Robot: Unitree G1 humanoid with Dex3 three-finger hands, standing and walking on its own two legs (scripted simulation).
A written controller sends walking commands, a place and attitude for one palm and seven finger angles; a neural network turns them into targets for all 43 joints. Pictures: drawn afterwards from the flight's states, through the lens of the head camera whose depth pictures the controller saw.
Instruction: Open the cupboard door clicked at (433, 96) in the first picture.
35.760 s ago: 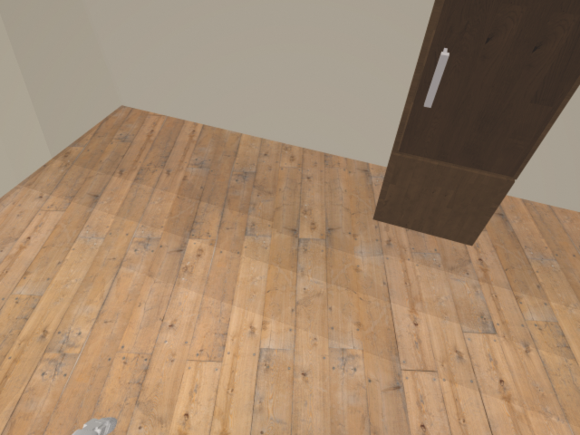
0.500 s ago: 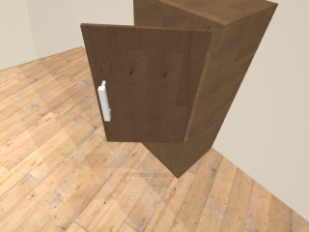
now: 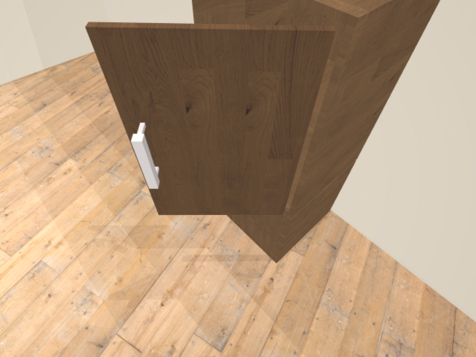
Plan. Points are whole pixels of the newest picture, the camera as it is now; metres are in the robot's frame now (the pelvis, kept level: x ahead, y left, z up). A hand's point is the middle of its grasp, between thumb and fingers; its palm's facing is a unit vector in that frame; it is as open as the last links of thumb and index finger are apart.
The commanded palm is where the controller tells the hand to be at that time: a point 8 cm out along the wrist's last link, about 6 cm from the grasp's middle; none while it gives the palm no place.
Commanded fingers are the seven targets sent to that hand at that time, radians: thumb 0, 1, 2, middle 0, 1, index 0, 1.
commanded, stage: come to a stop and stand still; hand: left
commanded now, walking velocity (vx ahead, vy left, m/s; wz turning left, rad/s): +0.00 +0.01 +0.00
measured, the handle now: (148, 157) +0.52 +0.24 -0.03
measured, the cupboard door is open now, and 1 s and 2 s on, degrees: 48 48 48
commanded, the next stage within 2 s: look again from close up in 1.28 s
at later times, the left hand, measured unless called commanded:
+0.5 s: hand out of the picture -0.05 +0.21 -0.17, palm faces +0.01 -0.98 -0.18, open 7.4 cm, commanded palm none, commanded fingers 0.00 0.90 0.90 -0.20 -0.30 -0.20 -0.30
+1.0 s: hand out of the picture -0.13 +0.17 -0.17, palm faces +0.03 -0.99 -0.14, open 7.4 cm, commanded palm none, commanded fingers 0.00 0.90 0.90 -0.20 -0.30 -0.20 -0.30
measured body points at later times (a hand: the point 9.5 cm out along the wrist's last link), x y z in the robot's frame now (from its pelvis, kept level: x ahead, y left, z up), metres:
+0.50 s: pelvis -0.05 +0.04 +0.01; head -0.04 +0.06 +0.46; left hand -0.05 +0.26 -0.16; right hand +0.00 -0.19 -0.14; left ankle -0.01 +0.10 -0.73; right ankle -0.08 -0.11 -0.73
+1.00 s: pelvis -0.07 +0.02 +0.01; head -0.06 +0.03 +0.46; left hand -0.13 +0.22 -0.16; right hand -0.10 -0.18 -0.15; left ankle -0.01 +0.10 -0.73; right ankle -0.08 -0.11 -0.73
